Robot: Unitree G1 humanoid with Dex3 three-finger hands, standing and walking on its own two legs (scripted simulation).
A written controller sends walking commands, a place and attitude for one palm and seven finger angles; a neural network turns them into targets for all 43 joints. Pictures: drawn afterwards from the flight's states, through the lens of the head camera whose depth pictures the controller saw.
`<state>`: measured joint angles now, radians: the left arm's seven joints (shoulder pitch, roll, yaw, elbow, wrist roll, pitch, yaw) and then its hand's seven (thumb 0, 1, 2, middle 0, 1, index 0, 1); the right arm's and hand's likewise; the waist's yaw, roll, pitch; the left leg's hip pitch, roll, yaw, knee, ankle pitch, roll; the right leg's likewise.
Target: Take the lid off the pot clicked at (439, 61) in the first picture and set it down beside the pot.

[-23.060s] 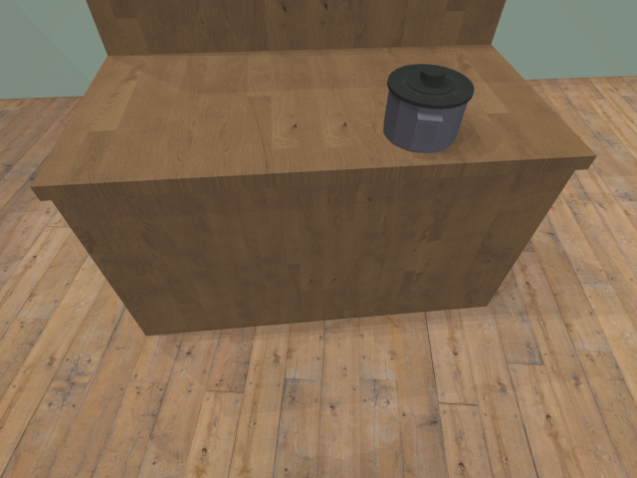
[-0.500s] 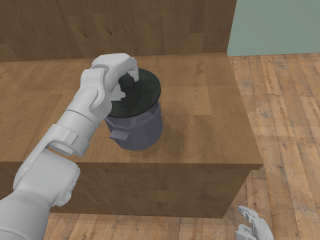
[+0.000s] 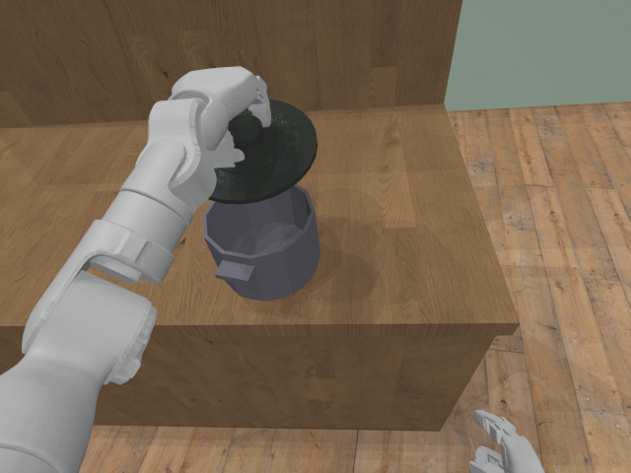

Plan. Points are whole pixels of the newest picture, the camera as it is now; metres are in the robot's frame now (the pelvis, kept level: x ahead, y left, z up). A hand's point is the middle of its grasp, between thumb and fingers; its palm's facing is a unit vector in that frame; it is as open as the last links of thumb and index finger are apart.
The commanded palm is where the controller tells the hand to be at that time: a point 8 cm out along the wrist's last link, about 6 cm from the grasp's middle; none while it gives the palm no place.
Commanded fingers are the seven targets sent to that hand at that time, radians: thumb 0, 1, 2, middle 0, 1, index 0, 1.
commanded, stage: lift the lid straight up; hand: left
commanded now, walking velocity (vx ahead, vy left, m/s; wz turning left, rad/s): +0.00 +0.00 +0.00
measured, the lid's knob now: (243, 133) +0.49 +0.10 +0.20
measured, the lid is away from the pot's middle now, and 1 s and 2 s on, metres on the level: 0.02 0.06 0.17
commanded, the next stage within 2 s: move the lid sideways beside the pot in 0.42 s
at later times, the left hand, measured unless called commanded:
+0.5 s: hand (215, 129) +0.45 +0.12 +0.23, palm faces -0.16 -0.03 -0.99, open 8.5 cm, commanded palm +0.42 +0.12 +0.31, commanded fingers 0.00 0.51 1.17 -0.87 -1.03 -0.78 -0.90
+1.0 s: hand (175, 131) +0.45 +0.17 +0.23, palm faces -0.20 -0.02 -0.98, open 8.5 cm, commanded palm +0.42 +0.17 +0.31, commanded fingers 0.00 0.51 1.17 -0.87 -1.03 -0.78 -0.90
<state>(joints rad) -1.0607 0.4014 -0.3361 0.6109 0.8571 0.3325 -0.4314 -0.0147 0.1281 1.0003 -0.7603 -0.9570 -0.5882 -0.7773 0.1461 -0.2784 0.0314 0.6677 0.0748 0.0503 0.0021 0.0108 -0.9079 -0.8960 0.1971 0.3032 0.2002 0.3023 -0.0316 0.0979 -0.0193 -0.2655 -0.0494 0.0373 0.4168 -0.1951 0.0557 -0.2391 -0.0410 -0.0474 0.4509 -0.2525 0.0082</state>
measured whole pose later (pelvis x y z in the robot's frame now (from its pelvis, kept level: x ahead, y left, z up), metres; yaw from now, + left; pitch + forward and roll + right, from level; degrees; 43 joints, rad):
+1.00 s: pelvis +0.00 +0.01 +0.00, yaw +0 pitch +2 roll +0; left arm -1.08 0.53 -0.27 0.62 0.89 0.29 -0.53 -0.02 0.13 1.00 -0.77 -0.96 -0.59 -0.78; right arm 0.17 -0.29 0.04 0.66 0.08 0.05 -0.02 0.01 -0.91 -0.90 0.20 0.30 0.20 0.30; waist -0.04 0.08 0.00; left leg -0.27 -0.05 0.04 0.41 -0.19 0.06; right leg -0.23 -0.04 -0.05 0.42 -0.23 0.01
